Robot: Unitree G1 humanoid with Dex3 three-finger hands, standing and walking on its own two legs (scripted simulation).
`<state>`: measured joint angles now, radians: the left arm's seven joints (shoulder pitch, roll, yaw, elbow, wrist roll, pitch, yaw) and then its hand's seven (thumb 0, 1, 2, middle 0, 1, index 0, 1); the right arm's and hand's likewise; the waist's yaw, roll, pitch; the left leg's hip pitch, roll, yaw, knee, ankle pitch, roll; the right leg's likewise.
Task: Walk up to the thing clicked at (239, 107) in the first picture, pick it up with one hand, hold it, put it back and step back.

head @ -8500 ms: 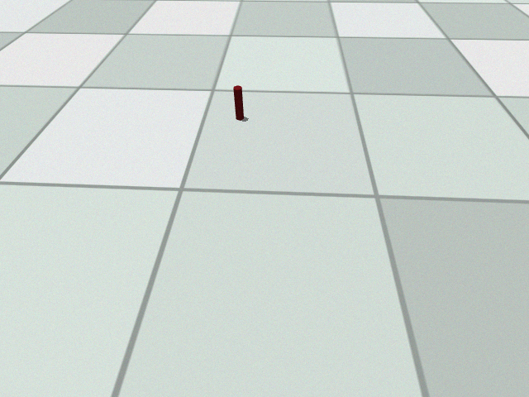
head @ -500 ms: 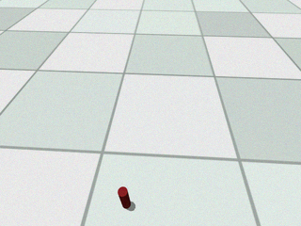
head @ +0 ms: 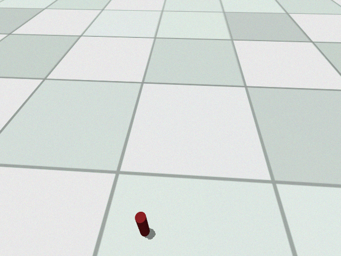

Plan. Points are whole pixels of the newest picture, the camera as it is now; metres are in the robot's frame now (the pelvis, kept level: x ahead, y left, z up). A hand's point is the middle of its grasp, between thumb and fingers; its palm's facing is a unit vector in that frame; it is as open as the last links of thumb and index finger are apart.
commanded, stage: stand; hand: left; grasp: from the side
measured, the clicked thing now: (142, 224) +0.41 +0.17 -0.67
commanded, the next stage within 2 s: go down in 0.22 s
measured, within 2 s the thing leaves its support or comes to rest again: neither
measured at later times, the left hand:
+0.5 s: hand out of the picture +0.13 +0.25 -0.16, palm faces +0.07 -0.95 -0.32, open 9.4 cm
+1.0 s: hand out of the picture +0.13 +0.27 -0.19, palm faces +0.07 -0.95 -0.31, open 17.1 cm
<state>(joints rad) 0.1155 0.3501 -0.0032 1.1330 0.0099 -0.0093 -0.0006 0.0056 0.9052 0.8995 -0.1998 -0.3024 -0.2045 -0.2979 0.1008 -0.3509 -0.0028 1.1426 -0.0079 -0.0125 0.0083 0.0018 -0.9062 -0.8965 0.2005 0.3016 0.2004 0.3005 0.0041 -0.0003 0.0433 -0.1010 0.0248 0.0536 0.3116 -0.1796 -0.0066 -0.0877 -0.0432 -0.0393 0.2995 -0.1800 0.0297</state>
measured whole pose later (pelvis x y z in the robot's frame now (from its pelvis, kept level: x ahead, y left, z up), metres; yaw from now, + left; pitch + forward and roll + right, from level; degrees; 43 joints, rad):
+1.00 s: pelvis -0.02 +0.00 -0.07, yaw +1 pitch +13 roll -2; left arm 0.19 0.34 0.22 0.59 0.04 0.16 -0.08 0.00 -0.45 0.03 -0.09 -0.05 -0.08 -0.05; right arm 0.23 -0.25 -0.03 0.62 0.02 -0.13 -0.05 0.01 -0.91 -0.89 0.20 0.30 0.20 0.30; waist -0.02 0.00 -0.08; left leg -0.75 0.05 0.01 0.98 -0.46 0.00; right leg -0.71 -0.04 -0.05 0.93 -0.44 0.03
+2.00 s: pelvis -0.08 -0.01 -0.26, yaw -1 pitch +32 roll -3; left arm -0.39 0.66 0.62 0.97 -0.11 -0.29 -0.49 -0.01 -0.54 0.05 -0.06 -0.05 -0.05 -0.05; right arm 0.17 -0.31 0.03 0.66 -0.02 -0.19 -0.04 0.01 -0.90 -0.90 0.20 0.30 0.20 0.30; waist -0.06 -0.02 -0.17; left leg -1.71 0.06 -0.05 1.79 -0.64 -0.01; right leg -1.67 -0.04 -0.06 1.76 -0.65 0.00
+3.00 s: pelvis -0.10 +0.00 -0.38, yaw -4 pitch +33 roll -6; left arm -0.71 0.89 0.74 1.12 -0.12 -0.33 -0.65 -0.01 -0.50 0.05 -0.05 -0.04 -0.04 -0.04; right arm 0.17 -0.35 0.10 0.70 -0.04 -0.15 -0.01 0.00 -0.92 -0.90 0.20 0.30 0.20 0.30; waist -0.12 -0.02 -0.11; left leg -2.09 0.05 -0.10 2.18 -0.67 0.00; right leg -2.02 -0.04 -0.07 2.12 -0.68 0.01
